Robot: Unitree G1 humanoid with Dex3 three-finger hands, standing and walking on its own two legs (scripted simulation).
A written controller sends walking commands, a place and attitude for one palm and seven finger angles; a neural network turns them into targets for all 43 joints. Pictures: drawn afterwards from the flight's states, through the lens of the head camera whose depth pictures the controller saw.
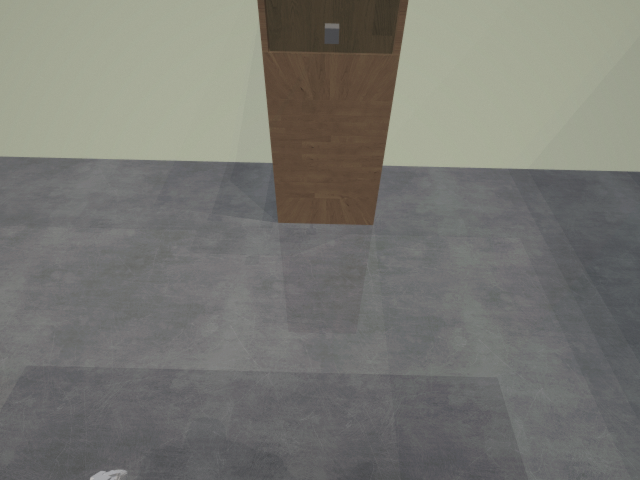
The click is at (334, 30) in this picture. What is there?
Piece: drawer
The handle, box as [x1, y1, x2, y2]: [324, 23, 338, 43]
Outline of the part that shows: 325,23 324,43 338,43 338,24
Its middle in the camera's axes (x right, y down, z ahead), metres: +0.03 -0.61 +1.14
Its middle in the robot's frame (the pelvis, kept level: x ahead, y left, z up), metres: +1.28 +0.03 +0.07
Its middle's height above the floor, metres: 0.84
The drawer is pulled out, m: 0.00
